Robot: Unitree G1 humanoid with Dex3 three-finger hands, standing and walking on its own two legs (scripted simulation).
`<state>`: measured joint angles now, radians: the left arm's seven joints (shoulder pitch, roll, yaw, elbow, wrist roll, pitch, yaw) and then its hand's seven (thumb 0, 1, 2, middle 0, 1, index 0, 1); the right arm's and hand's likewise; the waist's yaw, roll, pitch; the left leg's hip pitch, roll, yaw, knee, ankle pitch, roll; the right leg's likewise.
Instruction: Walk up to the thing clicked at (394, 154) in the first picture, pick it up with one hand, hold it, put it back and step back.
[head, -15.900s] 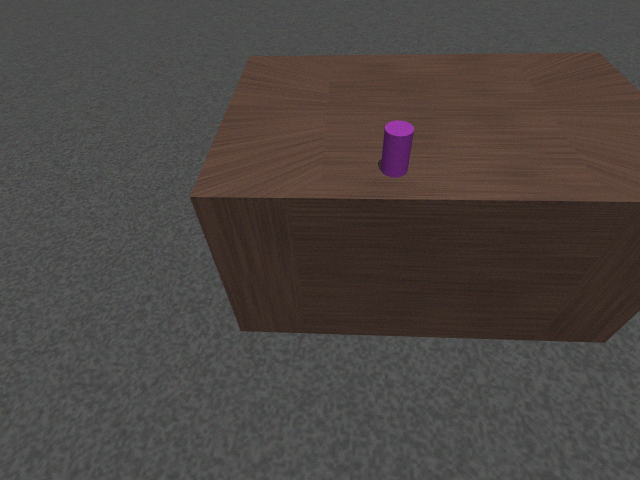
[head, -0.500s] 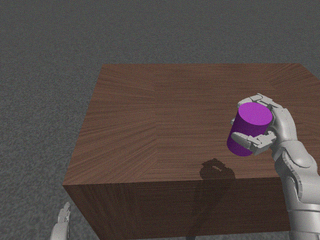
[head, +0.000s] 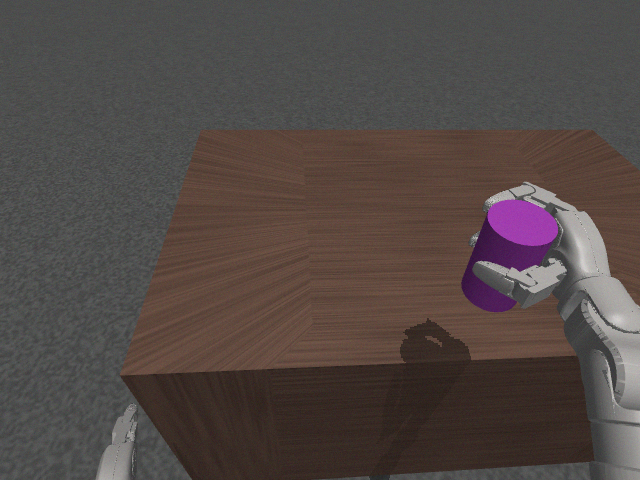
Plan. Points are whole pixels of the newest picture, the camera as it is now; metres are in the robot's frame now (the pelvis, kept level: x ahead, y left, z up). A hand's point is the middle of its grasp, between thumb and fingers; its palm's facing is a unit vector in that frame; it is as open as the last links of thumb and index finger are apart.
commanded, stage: hold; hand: right
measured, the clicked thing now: (504, 258) +0.32 -0.17 +0.17
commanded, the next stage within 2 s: crouch in 1.92 s
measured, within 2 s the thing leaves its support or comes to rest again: neither
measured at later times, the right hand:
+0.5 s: hand (510, 258) +0.31 -0.17 +0.18, palm faces -0.01 +1.00 -0.04, open 9.7 cm
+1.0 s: hand (511, 269) +0.30 -0.17 +0.17, palm faces -0.02 +1.00 -0.03, open 9.7 cm
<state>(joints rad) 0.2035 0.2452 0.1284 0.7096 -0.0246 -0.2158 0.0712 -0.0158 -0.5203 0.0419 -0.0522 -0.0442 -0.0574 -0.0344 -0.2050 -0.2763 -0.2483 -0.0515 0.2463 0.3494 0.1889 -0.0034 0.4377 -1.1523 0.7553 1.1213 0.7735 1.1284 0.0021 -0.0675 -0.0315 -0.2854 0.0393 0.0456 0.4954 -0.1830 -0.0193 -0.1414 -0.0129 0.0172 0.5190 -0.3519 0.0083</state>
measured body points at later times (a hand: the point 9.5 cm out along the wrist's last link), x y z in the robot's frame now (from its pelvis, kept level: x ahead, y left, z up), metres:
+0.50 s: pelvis +0.00 +0.00 +0.00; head -0.02 +0.03 +0.45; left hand +0.17 +0.27 -0.08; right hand +0.31 -0.22 +0.18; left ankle +0.05 +0.13 -0.73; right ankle -0.04 -0.13 -0.73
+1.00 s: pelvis -0.01 +0.00 +0.00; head -0.04 +0.02 +0.45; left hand +0.16 +0.27 -0.08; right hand +0.30 -0.23 +0.17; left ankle +0.05 +0.13 -0.73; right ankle -0.04 -0.13 -0.73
